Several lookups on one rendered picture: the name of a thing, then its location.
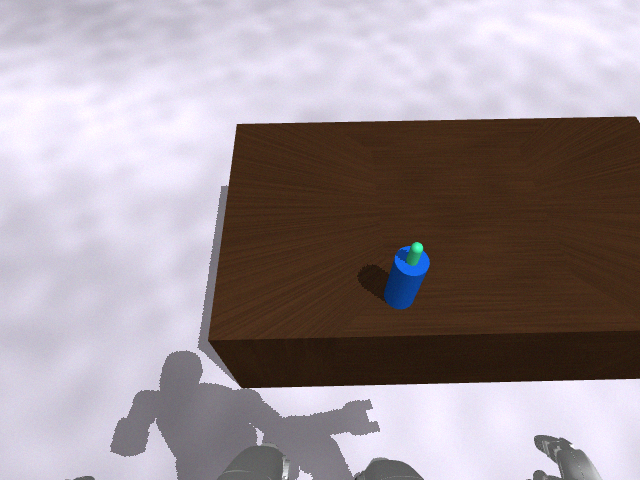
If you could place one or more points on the right robot hand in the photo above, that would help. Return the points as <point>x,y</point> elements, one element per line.
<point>573,464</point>

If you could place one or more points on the bottle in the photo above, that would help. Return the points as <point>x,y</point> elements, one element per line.
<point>407,273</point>

